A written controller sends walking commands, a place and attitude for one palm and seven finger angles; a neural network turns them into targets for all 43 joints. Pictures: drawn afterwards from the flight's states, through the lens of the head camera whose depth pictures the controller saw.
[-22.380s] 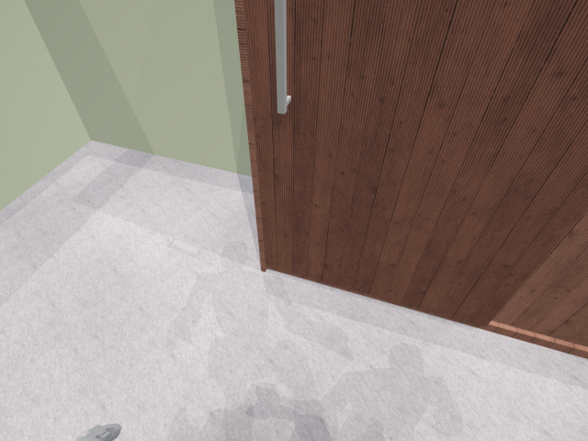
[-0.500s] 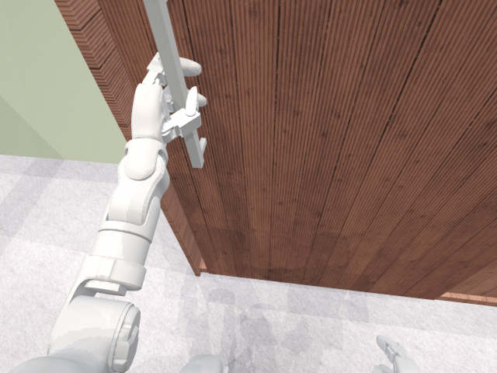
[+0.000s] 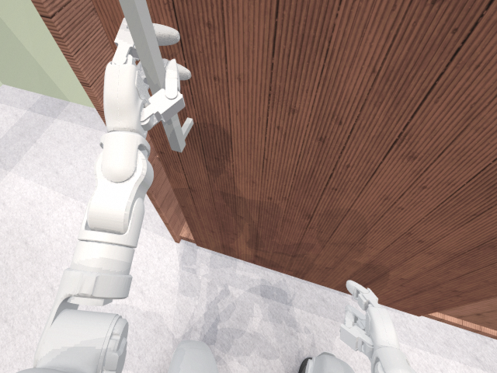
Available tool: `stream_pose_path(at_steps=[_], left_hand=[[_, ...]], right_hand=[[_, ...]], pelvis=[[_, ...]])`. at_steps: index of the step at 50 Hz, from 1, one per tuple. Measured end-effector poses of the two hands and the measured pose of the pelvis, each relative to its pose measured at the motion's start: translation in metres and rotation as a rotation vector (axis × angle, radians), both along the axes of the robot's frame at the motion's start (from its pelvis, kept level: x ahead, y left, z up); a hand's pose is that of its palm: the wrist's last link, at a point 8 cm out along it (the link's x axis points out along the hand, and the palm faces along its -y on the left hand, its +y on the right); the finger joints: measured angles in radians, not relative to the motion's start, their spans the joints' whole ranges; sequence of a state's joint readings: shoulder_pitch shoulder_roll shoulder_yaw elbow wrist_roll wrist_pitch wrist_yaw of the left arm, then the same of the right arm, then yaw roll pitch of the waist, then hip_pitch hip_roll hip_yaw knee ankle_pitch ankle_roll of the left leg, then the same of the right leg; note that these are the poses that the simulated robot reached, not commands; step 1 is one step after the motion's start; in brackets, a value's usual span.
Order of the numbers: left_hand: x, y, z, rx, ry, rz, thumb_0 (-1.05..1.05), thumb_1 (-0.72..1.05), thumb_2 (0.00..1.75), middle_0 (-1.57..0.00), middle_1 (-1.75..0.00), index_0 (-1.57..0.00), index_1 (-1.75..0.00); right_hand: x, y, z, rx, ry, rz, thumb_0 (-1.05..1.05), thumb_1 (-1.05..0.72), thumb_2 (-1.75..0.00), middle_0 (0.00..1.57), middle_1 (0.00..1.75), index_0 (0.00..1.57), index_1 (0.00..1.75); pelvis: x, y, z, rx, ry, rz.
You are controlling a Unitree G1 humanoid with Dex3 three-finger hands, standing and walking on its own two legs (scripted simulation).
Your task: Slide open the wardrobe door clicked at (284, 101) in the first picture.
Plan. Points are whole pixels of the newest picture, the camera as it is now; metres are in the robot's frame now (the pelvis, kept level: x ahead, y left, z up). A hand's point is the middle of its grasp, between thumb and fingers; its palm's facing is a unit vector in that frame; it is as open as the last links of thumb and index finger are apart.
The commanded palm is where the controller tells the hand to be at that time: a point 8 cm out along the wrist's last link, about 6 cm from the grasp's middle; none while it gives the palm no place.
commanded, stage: step sideways, sliding the door along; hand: left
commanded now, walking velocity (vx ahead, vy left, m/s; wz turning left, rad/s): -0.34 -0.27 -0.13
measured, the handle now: (164, 67) +0.44 +0.22 +0.19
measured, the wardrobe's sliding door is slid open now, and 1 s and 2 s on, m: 0.08 0.48 0.69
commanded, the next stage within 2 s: none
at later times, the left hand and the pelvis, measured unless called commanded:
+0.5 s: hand (295, 123) +0.38 +0.04 +0.19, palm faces +0.29 -0.95 -0.06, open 6.2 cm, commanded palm +0.35 +0.02 +0.18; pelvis +0.04 -0.15 +0.01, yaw +0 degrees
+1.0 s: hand out of the picture +0.35 -0.19 +0.19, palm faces -0.14 -0.99 -0.07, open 6.1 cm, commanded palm +0.34 -0.15 +0.18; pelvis +0.01 -0.26 +0.03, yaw -6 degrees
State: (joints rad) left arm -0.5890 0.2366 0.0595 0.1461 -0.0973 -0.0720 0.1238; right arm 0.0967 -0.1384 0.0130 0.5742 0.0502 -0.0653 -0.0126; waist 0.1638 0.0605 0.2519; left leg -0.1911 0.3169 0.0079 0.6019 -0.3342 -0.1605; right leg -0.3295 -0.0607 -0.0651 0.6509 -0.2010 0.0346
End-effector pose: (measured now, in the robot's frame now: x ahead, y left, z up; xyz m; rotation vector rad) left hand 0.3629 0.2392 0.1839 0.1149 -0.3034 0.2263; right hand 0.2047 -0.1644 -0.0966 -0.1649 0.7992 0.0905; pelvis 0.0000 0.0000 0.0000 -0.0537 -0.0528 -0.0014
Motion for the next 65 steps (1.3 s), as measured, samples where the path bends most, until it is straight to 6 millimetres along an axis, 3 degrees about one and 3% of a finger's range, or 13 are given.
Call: stream_pose_path(at_steps=[2,5,10,19,23,27,33,37,40,51,55,59,65], left_hand=[[-0.001,-0.010,0.000,0.009,-0.008,0.059,-0.02,0.76,0.87,-0.45,-1.40,-0.21,-1.40],[-0.004,-0.024,0.001,0.015,0.015,0.104,-0.03,0.75,0.86,-0.45,-1.40,-0.19,-1.40],[-0.007,-0.050,-0.001,-0.025,-0.024,0.062,-0.01,0.77,0.84,-0.45,-1.40,-0.19,-1.40],[-0.012,-0.107,-0.001,-0.043,-0.024,0.013,0.00,0.79,0.83,-0.45,-1.40,-0.20,-1.34],[-0.015,-0.137,-0.001,-0.025,-0.023,0.032,0.00,0.78,0.85,-0.45,-1.40,-0.20,-1.35],[-0.017,-0.171,-0.002,0.008,-0.046,0.088,-0.01,0.76,0.86,-0.46,-1.40,-0.19,-1.34],[-0.025,-0.225,0.000,0.009,-0.005,0.066,-0.01,0.77,0.84,-0.45,-1.40,-0.17,-1.35],[-0.028,-0.262,-0.002,-0.048,-0.034,-0.039,0.00,0.80,0.86,-0.45,-1.40,-0.13,-1.35],[-0.029,-0.286,-0.005,-0.056,-0.076,-0.155,0.00,0.81,0.85,-0.44,-1.40,-0.12,-1.28],[-0.027,-0.381,0.005,0.005,-0.043,-0.389,0.01,0.74,0.84,-0.45,-1.40,-0.25,-1.34],[-0.028,-0.413,0.007,0.067,-0.050,-0.382,-0.02,0.68,0.83,-0.45,-1.40,-0.30,-1.37],[-0.031,-0.449,0.007,0.121,-0.080,-0.303,-0.05,0.65,0.84,-0.46,-1.40,-0.30,-1.39],[-0.041,-0.498,0.010,0.107,-0.008,-0.276,-0.02,0.69,0.82,-0.46,-1.40,-0.29,-1.40]], right_hand=[[0.013,-0.020,-0.008,0.017,-0.022,-0.003,0.01,-0.90,-0.90,0.20,0.30,0.21,0.30],[0.025,-0.052,-0.011,-0.012,-0.041,-0.047,0.01,-0.91,-0.90,0.20,0.30,0.21,0.30],[0.024,-0.093,-0.001,-0.107,-0.039,-0.096,0.02,-0.91,-0.90,0.20,0.30,0.20,0.30],[0.011,-0.132,0.025,-0.086,0.015,-0.011,0.02,-0.91,-0.90,0.19,0.30,0.20,0.30],[0.024,-0.151,0.022,-0.029,-0.038,-0.004,0.02,-0.91,-0.90,0.20,0.30,0.20,0.30],[0.046,-0.174,0.005,0.058,-0.107,0.006,0.02,-0.91,-0.90,0.20,0.30,0.20,0.30],[0.058,-0.220,0.003,0.038,-0.125,-0.051,0.02,-0.91,-0.90,0.20,0.30,0.20,0.30],[0.044,-0.245,0.014,-0.025,-0.098,-0.073,0.02,-0.91,-0.90,0.19,0.30,0.20,0.30],[0.028,-0.262,0.017,-0.077,-0.092,-0.090,0.02,-0.91,-0.90,0.19,0.30,0.20,0.30],[-0.035,-0.319,0.037,-0.060,0.006,-0.184,0.02,-0.91,-0.90,0.20,0.30,0.20,0.30],[-0.049,-0.354,0.029,-0.022,0.006,-0.230,0.02,-0.91,-0.90,0.20,0.30,0.21,0.30],[-0.057,-0.400,0.004,0.028,-0.025,-0.252,0.02,-0.90,-0.90,0.20,0.30,0.21,0.30],[-0.079,-0.465,-0.002,-0.042,0.005,-0.320,0.02,-0.91,-0.90,0.20,0.30,0.20,0.30]], pelvis=[[0.005,-0.017,-0.007,0.005,-0.002,0.019],[0.006,-0.027,-0.002,0.023,0.024,0.047],[0.007,-0.038,0.003,0.013,0.041,0.057],[0.021,-0.095,0.020,-0.021,0.014,0.014],[0.030,-0.129,0.015,-0.011,0.001,-0.005],[0.039,-0.171,-0.003,0.021,-0.011,0.003],[0.029,-0.193,0.008,0.069,0.044,0.001],[0.019,-0.202,0.015,0.071,0.067,0.006],[0.015,-0.209,0.005,0.043,0.060,0.014],[0.006,-0.266,0.027,-0.041,0.042,-0.115],[0.000,-0.306,0.023,-0.036,0.043,-0.141],[-0.011,-0.353,0.002,0.018,0.039,-0.143],[-0.035,-0.379,0.012,0.072,0.052,-0.148]])
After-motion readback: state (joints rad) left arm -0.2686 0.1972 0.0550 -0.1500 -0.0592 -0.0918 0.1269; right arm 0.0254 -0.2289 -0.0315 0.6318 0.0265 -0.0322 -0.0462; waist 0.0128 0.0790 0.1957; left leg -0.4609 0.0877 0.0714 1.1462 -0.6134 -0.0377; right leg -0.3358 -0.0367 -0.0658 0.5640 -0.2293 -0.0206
